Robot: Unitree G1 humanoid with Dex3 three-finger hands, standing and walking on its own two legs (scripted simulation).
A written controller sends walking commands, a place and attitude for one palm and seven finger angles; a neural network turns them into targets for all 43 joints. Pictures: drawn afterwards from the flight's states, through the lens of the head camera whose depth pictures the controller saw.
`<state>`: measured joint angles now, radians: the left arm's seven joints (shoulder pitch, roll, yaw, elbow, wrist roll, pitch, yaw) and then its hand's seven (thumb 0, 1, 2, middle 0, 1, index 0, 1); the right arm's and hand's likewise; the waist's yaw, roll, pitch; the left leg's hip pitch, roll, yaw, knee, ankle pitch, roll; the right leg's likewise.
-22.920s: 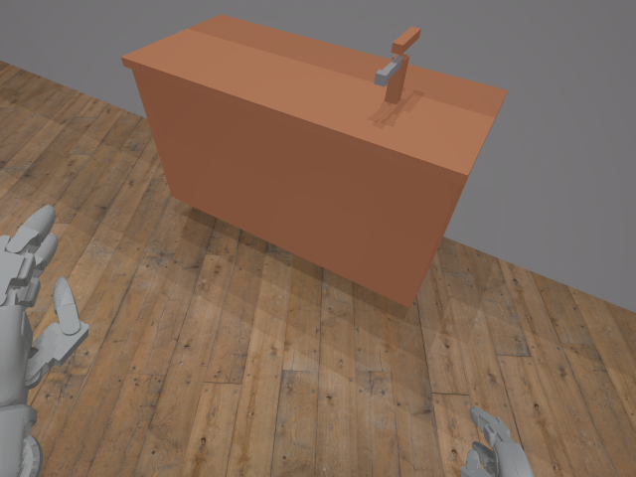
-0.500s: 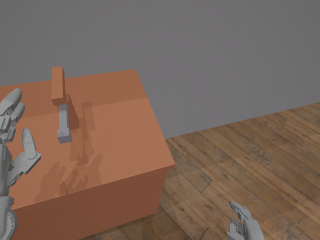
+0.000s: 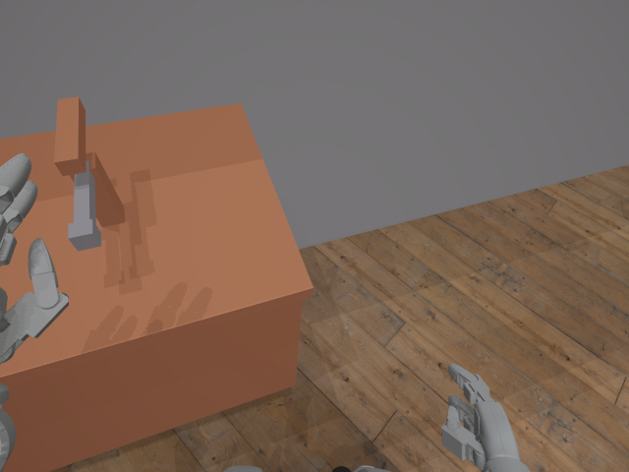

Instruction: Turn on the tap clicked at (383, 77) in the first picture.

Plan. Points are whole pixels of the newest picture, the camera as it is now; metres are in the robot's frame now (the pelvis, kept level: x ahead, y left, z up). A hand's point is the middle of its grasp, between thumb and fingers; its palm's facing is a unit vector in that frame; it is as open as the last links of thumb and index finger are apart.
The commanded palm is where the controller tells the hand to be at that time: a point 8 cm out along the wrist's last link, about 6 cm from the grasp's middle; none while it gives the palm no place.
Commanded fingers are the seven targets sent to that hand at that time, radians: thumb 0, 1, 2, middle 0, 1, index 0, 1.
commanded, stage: come to a stop and stand still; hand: left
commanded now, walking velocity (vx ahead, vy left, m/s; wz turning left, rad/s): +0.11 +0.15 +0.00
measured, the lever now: (85, 235) +0.36 +0.34 +0.06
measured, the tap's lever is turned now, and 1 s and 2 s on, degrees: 0 0 0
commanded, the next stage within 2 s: look again from close up in 0.94 s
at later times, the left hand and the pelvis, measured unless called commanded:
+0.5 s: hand (14, 328) +0.19 +0.27 +0.17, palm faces +0.47 -0.82 -0.34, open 7.4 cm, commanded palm +0.14 +0.30 +0.19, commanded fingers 0.00 0.90 0.90 -0.20 -0.30 -0.20 -0.30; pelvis -0.01 +0.01 +0.00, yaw +3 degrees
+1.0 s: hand (1, 302) +0.21 +0.29 +0.17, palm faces +0.45 -0.83 -0.34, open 7.4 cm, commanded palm +0.16 +0.32 +0.19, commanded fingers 0.00 0.90 0.90 -0.20 -0.30 -0.20 -0.30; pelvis +0.02 +0.03 +0.00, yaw +4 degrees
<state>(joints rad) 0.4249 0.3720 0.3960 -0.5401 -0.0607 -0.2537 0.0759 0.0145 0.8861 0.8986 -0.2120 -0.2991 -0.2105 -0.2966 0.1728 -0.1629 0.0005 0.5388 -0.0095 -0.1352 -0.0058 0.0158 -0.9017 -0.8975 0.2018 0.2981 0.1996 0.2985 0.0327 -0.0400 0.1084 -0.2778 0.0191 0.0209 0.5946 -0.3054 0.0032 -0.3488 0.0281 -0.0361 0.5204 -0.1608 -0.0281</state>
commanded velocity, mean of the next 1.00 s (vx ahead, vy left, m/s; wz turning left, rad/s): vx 0.03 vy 0.03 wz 0.00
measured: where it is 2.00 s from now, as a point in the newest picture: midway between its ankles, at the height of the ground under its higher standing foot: outside the picture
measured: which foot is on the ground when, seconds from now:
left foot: down 0.00-0.06, up 0.08-0.22, down 0.24-1.00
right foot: down 0.00-1.00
